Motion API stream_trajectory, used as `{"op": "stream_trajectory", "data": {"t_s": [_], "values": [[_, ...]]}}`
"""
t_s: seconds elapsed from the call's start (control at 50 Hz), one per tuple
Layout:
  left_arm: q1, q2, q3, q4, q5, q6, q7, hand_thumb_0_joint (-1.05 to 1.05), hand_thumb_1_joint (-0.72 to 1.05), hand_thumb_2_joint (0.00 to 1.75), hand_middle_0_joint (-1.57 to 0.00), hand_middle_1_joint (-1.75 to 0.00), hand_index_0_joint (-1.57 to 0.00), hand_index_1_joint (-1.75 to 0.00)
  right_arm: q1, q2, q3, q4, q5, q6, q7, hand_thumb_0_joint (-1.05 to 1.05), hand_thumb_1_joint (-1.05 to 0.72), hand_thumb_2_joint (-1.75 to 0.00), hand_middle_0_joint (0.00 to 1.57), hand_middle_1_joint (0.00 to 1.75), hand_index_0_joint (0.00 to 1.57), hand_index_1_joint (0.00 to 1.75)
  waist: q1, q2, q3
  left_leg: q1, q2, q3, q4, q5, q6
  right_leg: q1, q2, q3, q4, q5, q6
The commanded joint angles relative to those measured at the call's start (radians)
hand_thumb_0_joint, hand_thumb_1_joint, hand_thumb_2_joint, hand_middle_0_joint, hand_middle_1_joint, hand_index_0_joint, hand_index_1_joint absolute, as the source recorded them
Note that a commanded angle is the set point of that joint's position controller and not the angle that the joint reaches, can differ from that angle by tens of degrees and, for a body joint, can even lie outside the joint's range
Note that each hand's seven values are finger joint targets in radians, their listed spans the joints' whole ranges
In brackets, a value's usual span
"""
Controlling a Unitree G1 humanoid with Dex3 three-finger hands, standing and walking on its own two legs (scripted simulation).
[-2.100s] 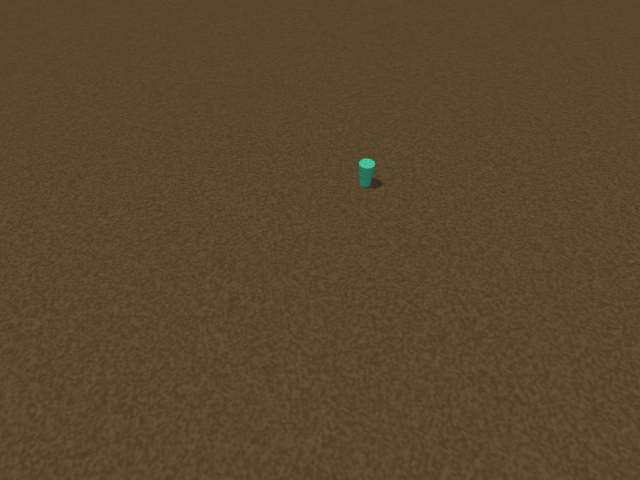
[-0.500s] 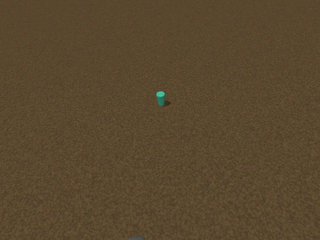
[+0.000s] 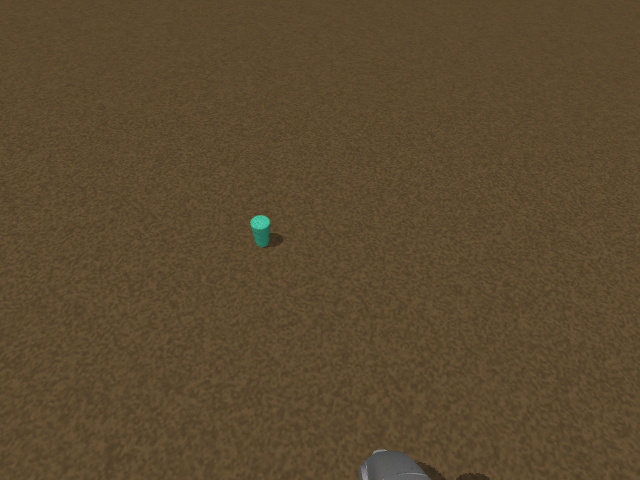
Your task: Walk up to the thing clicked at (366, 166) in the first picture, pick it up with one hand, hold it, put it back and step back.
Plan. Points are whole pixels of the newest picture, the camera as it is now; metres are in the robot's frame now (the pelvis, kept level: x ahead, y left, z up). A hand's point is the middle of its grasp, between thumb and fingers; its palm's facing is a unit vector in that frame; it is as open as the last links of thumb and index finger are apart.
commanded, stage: walk up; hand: left
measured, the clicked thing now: (261, 232) +1.09 +0.17 -0.71
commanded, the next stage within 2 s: none
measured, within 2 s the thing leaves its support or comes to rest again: neither
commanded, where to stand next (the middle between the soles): +0.78 +0.02 m, yaw -1 degrees
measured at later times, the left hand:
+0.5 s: hand (165, 391) +0.27 +0.23 -0.12, palm faces -0.04 -0.92 -0.40, open 7.4 cm
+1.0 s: hand (156, 283) +0.48 +0.29 -0.15, palm faces -0.06 -0.94 -0.34, open 7.4 cm
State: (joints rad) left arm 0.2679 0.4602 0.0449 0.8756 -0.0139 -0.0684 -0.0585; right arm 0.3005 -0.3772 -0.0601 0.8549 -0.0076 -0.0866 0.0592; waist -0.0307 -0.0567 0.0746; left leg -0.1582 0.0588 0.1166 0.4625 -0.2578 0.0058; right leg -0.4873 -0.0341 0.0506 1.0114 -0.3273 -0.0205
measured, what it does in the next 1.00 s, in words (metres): walks ahead: right foot, then left foot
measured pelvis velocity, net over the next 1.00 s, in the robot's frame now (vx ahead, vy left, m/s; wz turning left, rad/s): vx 0.42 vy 0.02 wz -0.01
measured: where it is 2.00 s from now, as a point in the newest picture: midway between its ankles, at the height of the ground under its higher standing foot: (300, 327)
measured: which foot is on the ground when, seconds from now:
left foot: down 0.00-0.22, up 0.24-0.64, down 0.66-1.00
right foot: up 0.00-0.16, down 0.18-0.70, up 0.72-1.00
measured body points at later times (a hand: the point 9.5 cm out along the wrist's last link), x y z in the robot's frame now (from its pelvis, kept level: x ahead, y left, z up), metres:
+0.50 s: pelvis +0.22 -0.04 +0.00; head +0.24 -0.07 +0.45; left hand +0.27 +0.28 -0.09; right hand +0.30 -0.36 -0.12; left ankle +0.32 +0.12 -0.68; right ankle +0.22 -0.15 -0.74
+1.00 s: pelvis +0.42 +0.02 +0.00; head +0.43 +0.04 +0.45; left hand +0.48 +0.34 -0.12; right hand +0.47 -0.30 -0.10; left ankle +0.41 +0.11 -0.74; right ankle +0.49 -0.14 -0.68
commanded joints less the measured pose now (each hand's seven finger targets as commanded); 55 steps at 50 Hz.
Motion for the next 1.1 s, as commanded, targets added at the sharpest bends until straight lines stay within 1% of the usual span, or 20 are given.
{"op": "stream_trajectory", "data": {"t_s": [0.0, 0.08, 0.16, 0.18, 0.2, 0.22, 0.28, 0.34, 0.48, 0.54, 0.6, 0.64, 0.66, 0.68, 0.7, 0.72, 0.78, 0.82, 0.96, 1.08], "values": [[-0.022, 0.125, 0.045, -0.082, 0.011, -0.013, -0.016, 0.00, 0.90, 0.90, -0.20, -0.30, -0.20, -0.30, -0.017, -0.295, -0.076, -0.091, -0.001, -0.031, -0.018, 0.00, -0.90, -0.90, 0.20, 0.30, 0.20, 0.30, 0.007, 0.223, 0.025, 0.004, 0.214, -0.120, -0.204, 0.243, 0.226, -0.042, -0.070, -0.046, -0.239, 0.086, 0.025], [-0.060, 0.126, 0.062, -0.072, 0.018, -0.016, -0.023, 0.00, 0.90, 0.90, -0.20, -0.30, -0.20, -0.30, -0.023, -0.300, -0.077, -0.096, 0.002, -0.022, -0.014, 0.00, -0.90, -0.90, 0.20, 0.30, 0.20, 0.30, 0.016, 0.204, -0.024, -0.060, 0.192, -0.090, -0.137, 0.150, 0.184, 0.152, -0.038, -0.093, -0.385, 0.231, -0.004], [0.123, 0.201, 0.102, -0.008, 0.023, -0.032, -0.001, 0.00, 0.90, 0.90, -0.20, -0.30, -0.20, -0.30, 0.035, -0.230, -0.047, -0.103, 0.005, -0.008, -0.016, 0.00, -0.90, -0.90, 0.20, 0.30, 0.20, 0.30, 0.122, -0.057, -0.163, -0.174, 0.097, -0.011, 0.320, 0.223, 0.115, 0.546, 0.017, -0.106, -0.488, 0.147, -0.045], [0.223, 0.274, 0.128, -0.002, 0.027, -0.039, 0.015, 0.00, 0.90, 0.90, -0.20, -0.30, -0.20, -0.30, 0.096, -0.170, -0.025, -0.109, 0.009, -0.007, -0.016, 0.00, -0.90, -0.90, 0.20, 0.30, 0.20, 0.30, 0.158, -0.255, -0.233, -0.298, 0.004, 0.001, 0.578, -0.006, 0.074, 0.655, -0.161, 0.181, -0.572, -0.039, -0.085], [0.200, 0.329, 0.127, -0.036, 0.019, -0.045, 0.021, 0.00, 0.90, 0.90, -0.20, -0.30, -0.20, -0.30, 0.123, -0.192, -0.026, -0.109, 0.012, 0.001, -0.017, 0.00, -0.90, -0.90, 0.20, 0.30, 0.20, 0.30, 0.128, -0.254, -0.206, -0.474, -0.069, -0.056, 0.725, -0.268, 0.040, 0.693, -0.382, 0.590, -0.721, -0.086, -0.188], [0.152, 0.336, 0.124, -0.039, 0.003, -0.039, 0.023, 0.00, 0.90, 0.90, -0.20, -0.30, -0.20, -0.30, 0.071, -0.285, -0.049, -0.086, 0.003, 0.012, -0.029, 0.00, -0.90, -0.90, 0.20, 0.30, 0.20, 0.30, 0.135, -0.172, -0.162, -0.497, -0.023, -0.119, 0.788, -0.275, 0.034, 0.615, -0.410, 0.673, -0.746, -0.126, -0.257], [0.045, 0.245, 0.094, -0.063, -0.008, -0.043, 0.038, 0.00, 0.90, 0.90, -0.20, -0.30, -0.20, -0.30, 0.053, -0.253, -0.047, -0.046, 0.026, 0.019, -0.028, 0.00, -0.90, -0.90, 0.20, 0.30, 0.20, 0.30, 0.063, -0.055, -0.030, -0.426, 0.029, -0.216, 0.728, -0.098, 0.040, 0.392, -0.269, 0.304, -0.725, 0.192, -0.146], [0.026, 0.204, 0.078, -0.068, -0.001, -0.054, 0.037, 0.00, 0.90, 0.90, -0.20, -0.30, -0.20, -0.30, 0.086, -0.221, -0.047, -0.025, 0.013, 0.038, -0.011, 0.00, -0.90, -0.90, 0.20, 0.30, 0.20, 0.30, 0.028, -0.087, -0.020, -0.328, 0.015, -0.173, 0.634, -0.008, 0.027, 0.271, -0.176, 0.104, -0.737, 0.326, -0.133], [0.070, 0.221, 0.093, -0.094, 0.021, -0.060, 0.036, 0.00, 0.90, 0.90, -0.20, -0.30, -0.20, -0.30, -0.090, -0.212, -0.061, -0.084, -0.014, 0.040, 0.019, 0.00, -0.90, -0.90, 0.20, 0.30, 0.20, 0.30, 0.076, -0.052, 0.029, -0.395, 0.053, -0.152, 0.317, 0.068, -0.021, 0.286, -0.222, 0.060, -0.799, 0.014, -0.194], [0.090, 0.227, 0.094, -0.091, 0.021, -0.059, 0.037, 0.00, 0.90, 0.90, -0.20, -0.30, -0.20, -0.30, -0.144, -0.201, -0.058, -0.098, -0.017, 0.027, 0.028, 0.00, -0.90, -0.90, 0.20, 0.30, 0.20, 0.30, 0.091, -0.055, 0.026, -0.354, 0.058, -0.124, 0.194, 0.113, -0.004, 0.325, -0.234, 0.044, -0.747, 0.122, -0.187], [0.052, 0.243, 0.091, -0.099, 0.021, -0.054, 0.040, 0.00, 0.90, 0.90, -0.20, -0.30, -0.20, -0.30, -0.113, -0.206, -0.065, -0.087, -0.013, 0.015, 0.031, 0.00, -0.90, -0.90, 0.20, 0.30, 0.20, 0.30, 0.051, -0.046, -0.026, -0.194, 0.042, -0.097, 0.123, 0.092, 0.035, 0.302, -0.258, 0.040, -0.669, 0.204, -0.172], [0.034, 0.218, 0.078, -0.103, 0.020, -0.046, 0.042, 0.00, 0.90, 0.90, -0.20, -0.30, -0.20, -0.30, 0.052, -0.241, -0.084, -0.028, -0.019, 0.006, 0.019, 0.00, -0.90, -0.90, 0.20, 0.30, 0.20, 0.30, -0.036, 0.073, -0.101, 0.053, -0.014, -0.073, 0.053, 0.089, 0.058, 0.242, -0.188, -0.026, -0.427, 0.322, -0.125], [0.089, 0.158, 0.056, -0.106, 0.015, -0.042, 0.042, 0.00, 0.90, 0.90, -0.20, -0.30, -0.20, -0.30, 0.160, -0.303, -0.105, 0.001, -0.030, -0.001, 0.007, 0.00, -0.90, -0.90, 0.20, 0.30, 0.20, 0.30, -0.079, 0.247, -0.171, 0.230, 0.033, -0.174, 0.001, -0.036, 0.104, 0.126, -0.105, -0.092, -0.142, 0.314, -0.085], [0.141, 0.062, 0.028, -0.111, 0.010, -0.038, 0.038, 0.00, 0.90, 0.90, -0.20, -0.30, -0.20, -0.30, 0.198, -0.369, -0.121, -0.017, -0.037, -0.005, -0.007, 0.00, -0.90, -0.90, 0.20, 0.30, 0.20, 0.30, -0.068, 0.461, -0.192, 0.343, 0.254, -0.536, -0.079, -0.121, 0.155, -0.091, 0.025, -0.107, 0.077, -0.140, -0.032], [0.163, 0.153, 0.050, -0.087, 0.005, -0.025, 0.051, 0.00, 0.90, 0.90, -0.20, -0.30, -0.20, -0.30, 0.158, -0.392, -0.122, -0.044, -0.005, -0.006, -0.010, 0.00, -0.90, -0.90, 0.20, 0.30, 0.20, 0.30, -0.051, 0.342, -0.199, 0.346, 0.352, -0.778, -0.182, -0.175, 0.231, -0.173, 0.059, -0.049, 0.155, -0.214, -0.040], [0.123, 0.202, 0.053, -0.067, 0.016, -0.018, 0.059, 0.00, 0.90, 0.90, -0.20, -0.30, -0.20, -0.30, 0.116, -0.369, -0.120, -0.049, 0.013, 0.000, -0.011, 0.00, -0.90, -0.90, 0.20, 0.30, 0.20, 0.30, -0.038, 0.262, -0.138, 0.251, 0.352, -0.744, -0.184, -0.170, 0.250, -0.174, 0.006, 0.014, 0.211, -0.182, -0.043], [0.130, 0.183, 0.049, -0.033, 0.000, -0.015, 0.042, 0.00, 0.90, 0.90, -0.20, -0.30, -0.20, -0.30, 0.021, -0.273, -0.072, -0.081, 0.017, -0.008, -0.027, 0.00, -0.90, -0.90, 0.20, 0.30, 0.20, 0.30, 0.019, 0.165, -0.028, 0.047, 0.215, -0.369, -0.176, 0.195, 0.134, -0.068, -0.040, 0.062, 0.107, -0.021, -0.026], [0.142, 0.158, 0.050, -0.024, 0.000, -0.006, 0.033, 0.00, 0.90, 0.90, -0.20, -0.30, -0.20, -0.30, 0.036, -0.258, -0.067, -0.074, 0.021, -0.018, -0.029, 0.00, -0.90, -0.90, 0.20, 0.30, 0.20, 0.30, 0.024, 0.173, -0.037, 0.027, 0.191, -0.283, -0.172, 0.331, 0.150, -0.025, -0.036, 0.030, 0.087, 0.023, -0.010], [0.011, 0.139, 0.053, -0.066, 0.020, 0.008, 0.008, 0.00, 0.90, 0.90, -0.20, -0.30, -0.20, -0.30, 0.051, -0.288, -0.075, -0.095, 0.007, -0.018, -0.028, 0.00, -0.90, -0.90, 0.20, 0.30, 0.20, 0.30, -0.006, 0.203, 0.033, 0.021, 0.193, -0.249, -0.269, 0.066, 0.211, -0.085, -0.074, -0.035, -0.178, 0.099, 0.030], [-0.043, 0.107, 0.053, -0.076, 0.022, -0.019, 0.006, 0.00, 0.90, 0.90, -0.20, -0.30, -0.20, -0.30, 0.044, -0.270, -0.066, -0.107, 0.002, 0.000, -0.024, 0.00, -0.90, -0.90, 0.20, 0.30, 0.20, 0.30, -0.001, 0.175, -0.007, 0.045, 0.157, -0.163, -0.103, 0.342, 0.192, 0.080, -0.026, -0.100, -0.437, 0.170, 0.001]]}}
